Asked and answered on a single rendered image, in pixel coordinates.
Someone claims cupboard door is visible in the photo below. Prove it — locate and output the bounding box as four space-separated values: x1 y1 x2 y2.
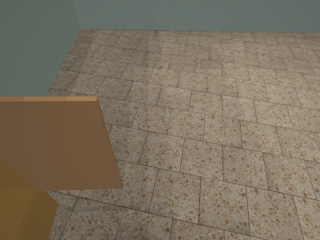
0 96 123 191

